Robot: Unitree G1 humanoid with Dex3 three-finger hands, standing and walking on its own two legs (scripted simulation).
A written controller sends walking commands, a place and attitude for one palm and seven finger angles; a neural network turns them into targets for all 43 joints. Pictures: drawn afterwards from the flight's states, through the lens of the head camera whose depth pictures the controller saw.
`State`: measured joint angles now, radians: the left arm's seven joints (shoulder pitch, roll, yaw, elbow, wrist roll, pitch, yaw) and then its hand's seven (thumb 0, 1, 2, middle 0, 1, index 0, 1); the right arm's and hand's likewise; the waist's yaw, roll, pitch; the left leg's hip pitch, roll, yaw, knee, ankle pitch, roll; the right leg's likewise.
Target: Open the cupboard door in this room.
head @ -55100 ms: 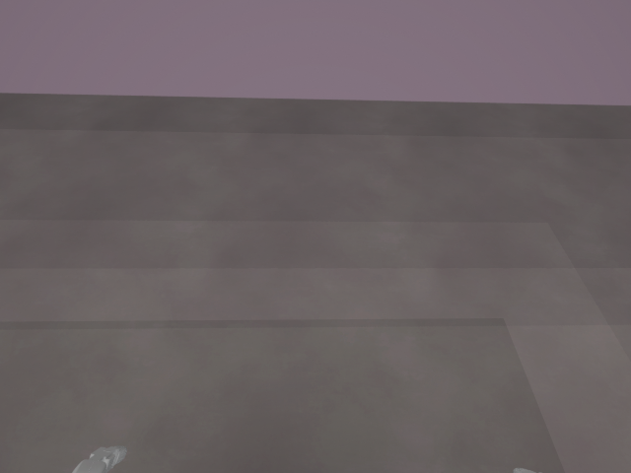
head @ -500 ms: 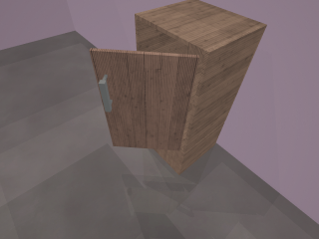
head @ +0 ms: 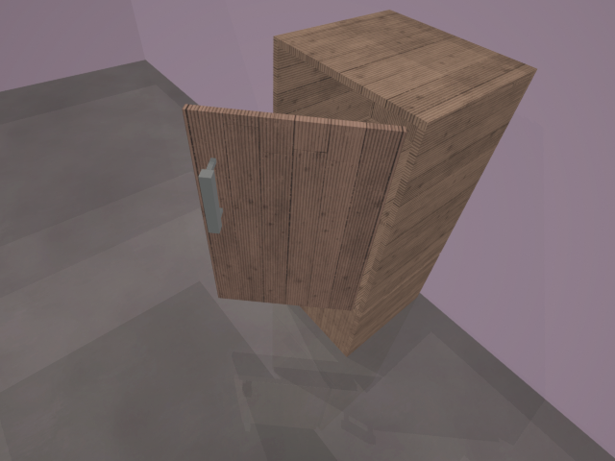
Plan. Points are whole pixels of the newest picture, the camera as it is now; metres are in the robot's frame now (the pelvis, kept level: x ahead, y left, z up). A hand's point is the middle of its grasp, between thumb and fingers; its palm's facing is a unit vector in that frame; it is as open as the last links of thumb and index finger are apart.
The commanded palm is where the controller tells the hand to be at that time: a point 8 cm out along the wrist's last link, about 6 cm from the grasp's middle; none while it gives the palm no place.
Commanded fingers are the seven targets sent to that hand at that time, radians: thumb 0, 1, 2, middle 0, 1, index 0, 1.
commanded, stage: come to a stop and stand still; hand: left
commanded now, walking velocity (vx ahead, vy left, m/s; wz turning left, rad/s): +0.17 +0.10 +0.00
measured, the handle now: (213, 196) +0.58 +0.23 -0.03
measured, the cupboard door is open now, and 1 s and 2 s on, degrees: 46 46 46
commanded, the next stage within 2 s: look again from close up in 1.30 s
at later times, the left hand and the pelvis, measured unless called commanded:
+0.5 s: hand (190, 458) +0.16 +0.18 -0.17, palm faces +0.05 -0.98 -0.22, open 7.4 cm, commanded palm none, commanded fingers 0.00 0.90 0.90 -0.20 -0.30 -0.20 -0.30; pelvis +0.08 +0.00 +0.00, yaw +2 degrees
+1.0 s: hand out of the picture +0.05 +0.29 -0.17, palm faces +0.07 -0.96 -0.28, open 7.4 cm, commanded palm none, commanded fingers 0.00 0.90 0.90 -0.20 -0.30 -0.20 -0.30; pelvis +0.02 +0.08 -0.01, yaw +0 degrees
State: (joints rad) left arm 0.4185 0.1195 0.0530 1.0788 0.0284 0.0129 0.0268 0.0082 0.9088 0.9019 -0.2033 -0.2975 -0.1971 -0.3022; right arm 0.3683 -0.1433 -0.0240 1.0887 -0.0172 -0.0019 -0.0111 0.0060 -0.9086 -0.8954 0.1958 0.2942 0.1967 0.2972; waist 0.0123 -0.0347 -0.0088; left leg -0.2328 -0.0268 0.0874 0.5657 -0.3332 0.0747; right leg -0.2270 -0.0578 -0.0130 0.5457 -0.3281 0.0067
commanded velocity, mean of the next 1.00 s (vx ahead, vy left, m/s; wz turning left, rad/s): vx -0.07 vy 0.00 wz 0.00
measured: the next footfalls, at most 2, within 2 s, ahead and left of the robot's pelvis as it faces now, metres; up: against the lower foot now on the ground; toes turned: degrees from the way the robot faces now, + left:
right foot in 0.38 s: +0.16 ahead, -0.10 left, +0.00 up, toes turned -4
left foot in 0.74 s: +0.10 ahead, +0.16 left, +0.00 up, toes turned +3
